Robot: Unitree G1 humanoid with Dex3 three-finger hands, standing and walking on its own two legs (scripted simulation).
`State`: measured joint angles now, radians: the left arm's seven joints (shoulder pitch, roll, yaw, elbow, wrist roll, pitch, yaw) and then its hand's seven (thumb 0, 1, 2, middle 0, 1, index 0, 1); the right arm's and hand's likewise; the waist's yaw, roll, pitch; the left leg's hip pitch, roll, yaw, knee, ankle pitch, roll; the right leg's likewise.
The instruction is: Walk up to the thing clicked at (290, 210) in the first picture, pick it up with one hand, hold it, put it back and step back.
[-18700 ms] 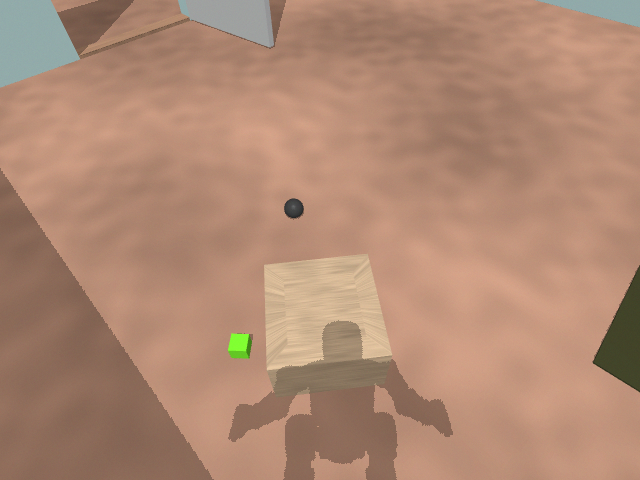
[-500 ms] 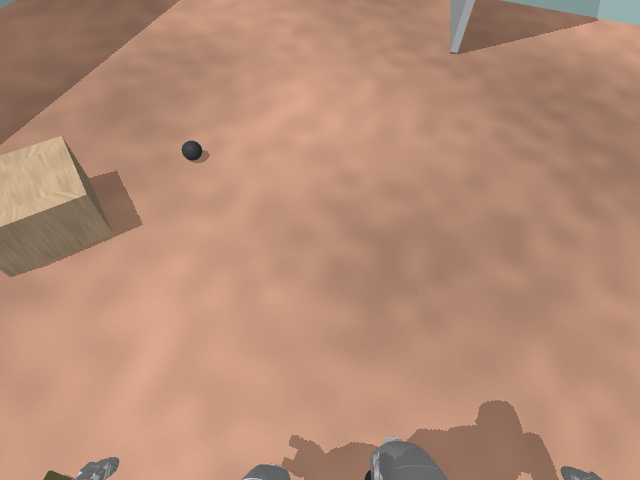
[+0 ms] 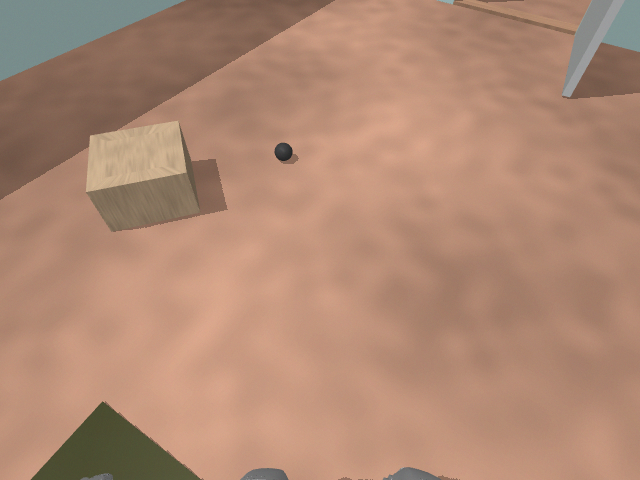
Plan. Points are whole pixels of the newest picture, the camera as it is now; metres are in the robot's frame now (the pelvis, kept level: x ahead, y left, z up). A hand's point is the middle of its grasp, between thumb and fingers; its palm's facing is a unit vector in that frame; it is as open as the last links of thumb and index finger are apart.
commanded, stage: walk up
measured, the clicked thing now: (283, 151) +1.52 +0.25 -0.71
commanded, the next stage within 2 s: stand in 1.56 s
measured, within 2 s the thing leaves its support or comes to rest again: neither
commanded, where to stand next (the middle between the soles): +0.11 -0.01 m, yaw +2 degrees
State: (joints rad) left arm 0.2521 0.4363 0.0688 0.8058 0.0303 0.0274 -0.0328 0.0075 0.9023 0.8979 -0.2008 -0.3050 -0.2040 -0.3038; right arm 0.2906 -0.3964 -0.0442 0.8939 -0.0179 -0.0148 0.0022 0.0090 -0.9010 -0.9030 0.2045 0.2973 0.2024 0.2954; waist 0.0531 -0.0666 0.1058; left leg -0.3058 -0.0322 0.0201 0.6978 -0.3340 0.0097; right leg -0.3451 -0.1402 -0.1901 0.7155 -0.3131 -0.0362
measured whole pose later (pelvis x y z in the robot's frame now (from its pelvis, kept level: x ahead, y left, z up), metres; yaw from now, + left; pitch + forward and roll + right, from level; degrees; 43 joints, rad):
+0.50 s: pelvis +0.01 -0.01 +0.01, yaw +5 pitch -2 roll +1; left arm 0.21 0.38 0.01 0.99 0.01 -0.02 -0.01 0.01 0.90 0.90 -0.20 -0.30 -0.20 -0.30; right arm 0.14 -0.37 -0.02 0.98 -0.01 -0.01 0.02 0.01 -0.90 -0.90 0.20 0.30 0.20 0.30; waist 0.02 0.01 0.06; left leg -0.30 -0.03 -0.02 0.61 -0.28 0.01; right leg -0.25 -0.10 -0.05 0.59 -0.30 0.04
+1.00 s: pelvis +0.03 -0.01 +0.03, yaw +5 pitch -2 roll +1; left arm 0.11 0.37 0.00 1.10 0.00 -0.02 0.00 0.01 0.91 0.90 -0.20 -0.30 -0.20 -0.30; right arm 0.09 -0.36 -0.02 1.12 0.00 0.00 0.02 0.01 -0.90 -0.90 0.20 0.30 0.20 0.30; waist 0.00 -0.02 0.05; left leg -0.17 -0.02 -0.02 0.41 -0.21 0.00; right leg -0.12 -0.08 -0.06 0.38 -0.22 0.03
